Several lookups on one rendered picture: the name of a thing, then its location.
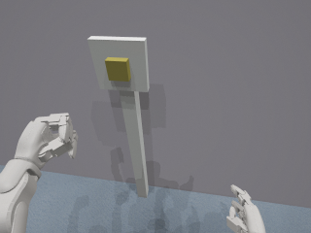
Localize panel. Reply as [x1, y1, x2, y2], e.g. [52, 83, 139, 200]
[87, 36, 150, 198]

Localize button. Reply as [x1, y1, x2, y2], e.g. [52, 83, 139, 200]
[105, 57, 131, 82]

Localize right robot hand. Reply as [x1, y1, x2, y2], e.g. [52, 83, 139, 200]
[226, 184, 266, 233]

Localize robot left forearm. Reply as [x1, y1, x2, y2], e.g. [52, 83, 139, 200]
[0, 159, 42, 233]

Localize left robot hand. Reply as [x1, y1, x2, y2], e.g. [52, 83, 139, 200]
[14, 113, 79, 170]

